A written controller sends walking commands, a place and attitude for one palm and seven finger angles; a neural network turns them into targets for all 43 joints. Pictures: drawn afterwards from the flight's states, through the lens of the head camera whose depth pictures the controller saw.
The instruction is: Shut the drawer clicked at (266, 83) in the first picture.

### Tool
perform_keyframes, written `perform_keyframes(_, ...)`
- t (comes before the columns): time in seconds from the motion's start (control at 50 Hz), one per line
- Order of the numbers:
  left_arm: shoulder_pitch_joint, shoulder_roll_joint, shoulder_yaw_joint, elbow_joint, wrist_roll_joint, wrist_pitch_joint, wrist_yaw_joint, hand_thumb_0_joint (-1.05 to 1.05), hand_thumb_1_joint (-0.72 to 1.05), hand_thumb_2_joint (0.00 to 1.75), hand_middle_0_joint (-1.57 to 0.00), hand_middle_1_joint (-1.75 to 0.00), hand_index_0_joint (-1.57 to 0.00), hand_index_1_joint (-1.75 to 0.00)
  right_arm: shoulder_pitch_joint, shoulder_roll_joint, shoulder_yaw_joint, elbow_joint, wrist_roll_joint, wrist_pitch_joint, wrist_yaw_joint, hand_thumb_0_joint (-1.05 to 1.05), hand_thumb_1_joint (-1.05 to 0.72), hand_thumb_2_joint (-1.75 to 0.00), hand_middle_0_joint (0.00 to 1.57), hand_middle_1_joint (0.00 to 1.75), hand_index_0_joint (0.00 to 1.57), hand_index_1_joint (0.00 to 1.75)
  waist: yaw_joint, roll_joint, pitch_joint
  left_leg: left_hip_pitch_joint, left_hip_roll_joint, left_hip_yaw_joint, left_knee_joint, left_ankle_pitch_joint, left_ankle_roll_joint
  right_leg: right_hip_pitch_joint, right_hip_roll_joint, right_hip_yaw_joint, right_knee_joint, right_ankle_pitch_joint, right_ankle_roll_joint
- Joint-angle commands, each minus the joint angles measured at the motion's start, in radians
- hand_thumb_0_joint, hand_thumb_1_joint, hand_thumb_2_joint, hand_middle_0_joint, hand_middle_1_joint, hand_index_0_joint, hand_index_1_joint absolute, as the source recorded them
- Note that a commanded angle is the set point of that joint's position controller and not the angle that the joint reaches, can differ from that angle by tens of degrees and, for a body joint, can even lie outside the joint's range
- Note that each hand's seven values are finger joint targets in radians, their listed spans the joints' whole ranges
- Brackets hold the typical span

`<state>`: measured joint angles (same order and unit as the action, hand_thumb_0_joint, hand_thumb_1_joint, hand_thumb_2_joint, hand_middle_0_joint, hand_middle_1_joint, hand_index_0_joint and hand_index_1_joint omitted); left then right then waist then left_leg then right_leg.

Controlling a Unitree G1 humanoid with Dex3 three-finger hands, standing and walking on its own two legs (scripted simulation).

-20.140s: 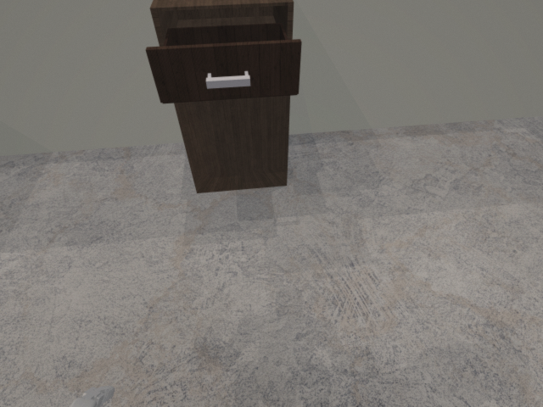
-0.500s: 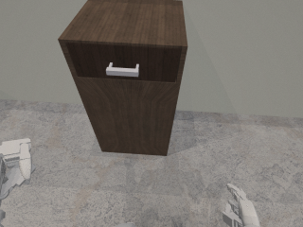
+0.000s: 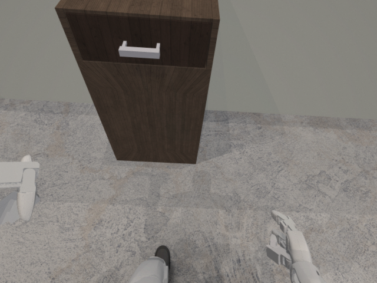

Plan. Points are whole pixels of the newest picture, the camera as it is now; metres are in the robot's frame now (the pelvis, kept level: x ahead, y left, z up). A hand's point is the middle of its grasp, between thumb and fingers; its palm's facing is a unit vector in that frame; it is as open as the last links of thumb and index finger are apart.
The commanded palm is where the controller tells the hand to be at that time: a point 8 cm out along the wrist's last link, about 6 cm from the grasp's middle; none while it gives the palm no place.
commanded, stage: stop stepping back and stand still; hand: left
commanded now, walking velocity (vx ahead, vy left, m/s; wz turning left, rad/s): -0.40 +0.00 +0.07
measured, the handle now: (140, 48) +0.75 +0.20 +0.03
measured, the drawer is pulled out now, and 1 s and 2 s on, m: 0.00 0.00 0.00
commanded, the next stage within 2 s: let the arm hang, fingers relaxed in 0.98 s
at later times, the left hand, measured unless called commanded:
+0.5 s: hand out of the picture +0.12 +0.27 +0.20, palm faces +0.27 -0.84 -0.47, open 3.2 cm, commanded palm +0.07 +0.32 +0.19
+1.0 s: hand out of the picture +0.12 +0.29 +0.19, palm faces +0.32 -0.79 -0.53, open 3.2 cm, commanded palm +0.06 +0.34 +0.19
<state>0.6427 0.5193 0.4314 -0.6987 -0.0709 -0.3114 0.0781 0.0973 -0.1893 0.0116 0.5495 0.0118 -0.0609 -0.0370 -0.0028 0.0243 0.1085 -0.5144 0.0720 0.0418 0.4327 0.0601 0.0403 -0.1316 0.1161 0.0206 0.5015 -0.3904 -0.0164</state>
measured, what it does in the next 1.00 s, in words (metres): steps on the spot: left foot, then right foot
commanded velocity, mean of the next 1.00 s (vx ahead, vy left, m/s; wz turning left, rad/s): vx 0.10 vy -0.04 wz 0.00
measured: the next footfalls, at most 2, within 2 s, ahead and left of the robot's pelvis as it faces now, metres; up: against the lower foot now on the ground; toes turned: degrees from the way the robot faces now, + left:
left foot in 0.20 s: +0.07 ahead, +0.11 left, +0.00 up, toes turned +1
right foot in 0.54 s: -0.03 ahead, -0.04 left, +0.00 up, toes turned -1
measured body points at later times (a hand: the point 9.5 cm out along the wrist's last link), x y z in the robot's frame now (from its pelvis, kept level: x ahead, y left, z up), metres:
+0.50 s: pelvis -0.07 +0.04 +0.02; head -0.05 +0.08 +0.47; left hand +0.10 +0.31 +0.22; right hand +0.10 -0.16 -0.05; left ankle +0.03 +0.12 -0.72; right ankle -0.13 -0.06 -0.70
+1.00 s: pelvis -0.07 +0.06 +0.00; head -0.05 +0.06 +0.45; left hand +0.10 +0.33 +0.22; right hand +0.09 -0.17 -0.08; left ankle -0.03 +0.18 -0.72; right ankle -0.07 -0.04 -0.72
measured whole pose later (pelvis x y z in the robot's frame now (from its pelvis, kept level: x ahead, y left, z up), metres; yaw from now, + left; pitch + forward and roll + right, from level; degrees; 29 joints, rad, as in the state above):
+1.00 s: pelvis -0.07 +0.06 +0.00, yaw +1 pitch -2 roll -1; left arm 0.67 0.45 0.42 -0.66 -0.04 -0.25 0.14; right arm 0.23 -0.18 0.01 0.60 0.00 -0.13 -0.04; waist -0.04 0.01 0.06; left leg -0.34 0.04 0.03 0.65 -0.31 0.00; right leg -0.23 0.03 -0.06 0.57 -0.30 -0.03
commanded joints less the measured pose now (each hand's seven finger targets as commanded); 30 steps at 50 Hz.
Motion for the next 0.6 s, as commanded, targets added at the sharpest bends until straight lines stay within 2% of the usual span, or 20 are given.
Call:
perform_keyframes(0.0,0.09,0.131,0.176,-0.088,-0.038,-0.039,0.03,0.0,0.9,0.9,-1.4,-1.6,-1.4,-1.6,-0.068,-0.132,-0.054,-0.173,0.02,-0.027,-0.022,0.0,-0.9,-0.9,0.2,0.3,0.2,0.3,-0.002,-0.084,-0.197,0.395,-0.049,-0.017,0.231,-0.297,-0.028,-0.409,-0.275,0.147,-0.283,0.143,0.037)
perform_keyframes(0.04,0.021,0.111,0.136,-0.045,-0.033,-0.025,0.047,0.0,0.9,0.9,-1.4,-1.6,-1.4,-1.6,-0.05,-0.135,-0.076,-0.12,0.006,-0.025,-0.025,0.0,-0.9,-0.9,0.2,0.3,0.2,0.3,-0.003,-0.107,-0.062,0.304,-0.083,-0.08,0.506,-0.396,-0.059,-0.556,-0.403,0.272,-0.369,-0.054,-0.074)
perform_keyframes(0.06,0.024,0.071,0.101,0.025,-0.023,0.001,0.052,0.0,0.9,0.9,-1.4,-1.6,-1.4,-1.6,-0.04,-0.117,-0.069,-0.101,-0.001,-0.017,-0.031,0.0,-0.9,-0.9,0.2,0.3,0.2,0.3,-0.008,-0.114,-0.014,0.241,-0.065,-0.107,0.555,-0.402,-0.057,-0.534,-0.405,0.254,-0.345,-0.032,-0.119)
perform_keyframes(0.08,-0.012,0.044,0.061,0.056,-0.013,0.022,0.052,0.0,0.9,0.9,-1.4,-1.6,-1.4,-1.6,-0.029,-0.117,-0.06,-0.1,-0.001,-0.014,-0.036,0.0,-0.9,-0.9,0.2,0.3,0.2,0.3,-0.017,-0.114,0.019,0.209,-0.044,-0.12,0.53,-0.405,-0.049,-0.503,-0.383,0.21,-0.311,0.015,-0.128)
perform_keyframes(0.12,-0.104,0.012,0.003,0.097,0.012,0.043,0.06,0.0,0.9,0.9,-1.4,-1.6,-1.4,-1.6,-0.024,-0.121,-0.038,-0.102,-0.005,-0.024,-0.053,0.0,-0.9,-0.9,0.2,0.3,0.2,0.3,-0.025,-0.105,0.067,0.209,-0.03,-0.077,0.267,-0.357,-0.032,-0.394,-0.281,0.103,-0.245,0.104,-0.075)
perform_keyframes(0.16,-0.185,0.006,-0.021,0.096,0.023,0.036,0.062,0.0,0.9,0.9,-1.4,-1.6,-1.4,-1.6,-0.015,-0.157,-0.038,-0.091,-0.001,-0.055,-0.067,0.0,-0.9,-0.9,0.2,0.3,0.2,0.3,-0.016,-0.012,0.08,0.262,-0.024,-0.096,-0.013,-0.208,-0.007,-0.302,-0.192,0.055,-0.125,0.197,-0.018)
perform_keyframes(0.22,-0.219,0.054,0.005,-0.049,0.041,0.006,0.073,0.0,0.9,0.9,-1.4,-1.6,-1.4,-1.6,0.041,-0.162,-0.045,-0.109,0.0,-0.096,-0.063,0.0,-0.9,-0.9,0.2,0.3,0.2,0.3,0.009,0.046,-0.128,0.403,0.082,-0.227,-0.03,0.104,0.058,-0.18,-0.11,0.027,-0.007,0.315,0.042)
perform_keyframes(0.24,-0.222,0.086,0.022,-0.148,0.031,0.001,0.065,0.0,0.9,0.9,-1.4,-1.6,-1.4,-1.6,0.033,-0.148,-0.036,-0.112,-0.011,-0.11,-0.057,0.0,-0.9,-0.9,0.2,0.3,0.2,0.3,0.009,0.169,-0.191,0.424,0.104,-0.301,-0.123,0.043,0.047,-0.174,-0.088,0.006,0.079,0.125,0.034)
perform_keyframes(0.26,-0.209,0.058,0.011,-0.191,0.026,-0.001,0.061,0.0,0.9,0.9,-1.4,-1.6,-1.4,-1.6,0.038,-0.14,-0.043,-0.114,-0.021,-0.126,-0.049,0.0,-0.9,-0.9,0.2,0.3,0.2,0.3,0.0,0.198,-0.221,0.415,0.143,-0.402,-0.232,-0.143,0.036,-0.167,-0.067,0.019,0.191,-0.06,0.029)
perform_keyframes(0.28,-0.196,0.057,0.019,-0.233,0.033,-0.005,0.066,0.0,0.9,0.9,-1.4,-1.6,-1.4,-1.6,0.033,-0.144,-0.051,-0.117,-0.025,-0.139,-0.04,0.0,-0.9,-0.9,0.2,0.3,0.2,0.3,0.008,0.196,-0.243,0.394,0.176,-0.439,-0.292,-0.38,0.048,-0.158,-0.074,0.052,0.269,-0.107,0.024)
perform_keyframes(0.3,-0.159,0.052,0.032,-0.257,0.038,-0.002,0.074,0.0,0.9,0.9,-1.4,-1.6,-1.4,-1.6,0.031,-0.136,-0.047,-0.119,-0.027,-0.147,-0.032,0.0,-0.9,-0.9,0.2,0.3,0.2,0.3,0.013,0.2,-0.25,0.338,0.182,-0.429,-0.328,-0.566,0.066,-0.132,-0.09,0.058,0.296,-0.092,0.021)
perform_keyframes(0.32,-0.099,0.044,0.037,-0.273,0.036,0.006,0.079,0.0,0.9,0.9,-1.4,-1.6,-1.4,-1.6,0.033,-0.126,-0.045,-0.129,-0.022,-0.151,-0.022,0.0,-0.9,-0.9,0.2,0.3,0.2,0.3,0.016,0.216,-0.254,0.323,0.164,-0.369,-0.331,-0.604,0.066,-0.113,-0.094,0.038,0.264,-0.07,0.015)
perform_keyframes(0.34,-0.011,0.062,0.066,-0.256,0.028,0.017,0.081,0.0,0.9,0.9,-1.4,-1.6,-1.4,-1.6,0.043,-0.129,-0.048,-0.132,-0.027,-0.157,-0.015,0.0,-0.9,-0.9,0.2,0.3,0.2,0.3,0.02,0.18,-0.281,0.325,0.144,-0.328,-0.331,-0.601,0.044,-0.081,-0.078,0.009,0.218,-0.065,0.013)
perform_keyframes(0.38,0.102,0.031,0.059,-0.206,0.022,0.036,0.081,0.0,0.9,0.9,-1.4,-1.6,-1.4,-1.6,0.037,-0.121,-0.045,-0.13,-0.03,-0.143,-0.006,0.0,-0.9,-0.9,0.2,0.3,0.2,0.3,0.015,0.214,-0.277,0.279,0.094,-0.226,-0.352,-0.611,-0.02,-0.016,-0.039,-0.076,0.125,-0.085,0.006)
perform_keyframes(0.44,0.136,0.024,0.069,-0.123,0.005,0.067,0.082,0.0,0.9,0.9,-1.4,-1.6,-1.4,-1.6,0.033,-0.125,-0.046,-0.128,-0.034,-0.102,-0.021,0.0,-0.9,-0.9,0.2,0.3,0.2,0.3,0.003,0.242,-0.226,0.185,0.05,-0.157,-0.332,-0.684,-0.088,0.078,0.006,-0.163,-0.042,-0.115,-0.02)
perform_keyframes(0.48,0.112,0.026,0.062,-0.074,0.002,0.093,0.082,0.0,0.9,0.9,-1.4,-1.6,-1.4,-1.6,0.027,-0.115,-0.044,-0.119,-0.031,-0.066,-0.038,0.0,-0.9,-0.9,0.2,0.3,0.2,0.3,-0.001,0.088,-0.196,0.14,0.0,-0.087,-0.15,-0.629,-0.086,0.096,-0.05,-0.101,-0.205,-0.114,-0.052)
perform_keyframes(0.52,0.025,0.035,0.054,-0.066,-0.009,0.107,0.079,0.0,0.9,0.9,-1.4,-1.6,-1.4,-1.6,0.046,-0.112,-0.053,-0.088,-0.028,-0.028,-0.047,0.0,-0.9,-0.9,0.2,0.3,0.2,0.3,-0.012,-0.261,-0.138,0.106,-0.079,-0.007,0.411,-0.432,-0.055,-0.149,-0.377,0.285,-0.396,-0.218,-0.175)
perform_keyframes(0.54,-0.041,0.037,0.067,-0.068,-0.015,0.107,0.088,0.0,0.9,0.9,-1.4,-1.6,-1.4,-1.6,0.029,-0.118,-0.048,-0.074,-0.032,-0.026,-0.045,0.0,-0.9,-0.9,0.2,0.3,0.2,0.3,-0.002,-0.246,-0.093,-0.006,-0.072,-0.031,0.548,-0.43,-0.047,-0.147,-0.451,0.333,-0.411,-0.077,-0.23)
perform_keyframes(0.56,-0.1,0.066,0.076,-0.11,-0.007,0.09,0.085,0.0,0.9,0.9,-1.4,-1.6,-1.4,-1.6,0.039,-0.124,-0.048,-0.063,-0.033,-0.03,-0.037,0.0,-0.9,-0.9,0.2,0.3,0.2,0.3,-0.014,-0.184,-0.142,-0.036,-0.052,-0.039,0.605,-0.387,-0.05,-0.074,-0.438,0.249,-0.339,0.049,-0.23)
perform_keyframes(0.58,-0.068,0.034,0.063,-0.012,0.002,0.092,0.086,0.0,0.9,0.9,-1.4,-1.6,-1.4,-1.6,0.059,-0.113,-0.048,-0.063,-0.016,-0.047,-0.038,0.0,-0.9,-0.9,0.2,0.3,0.2,0.3,-0.024,-0.217,-0.159,-0.074,-0.037,-0.055,0.528,-0.416,-0.038,0.017,-0.405,0.215,-0.259,0.113,-0.211)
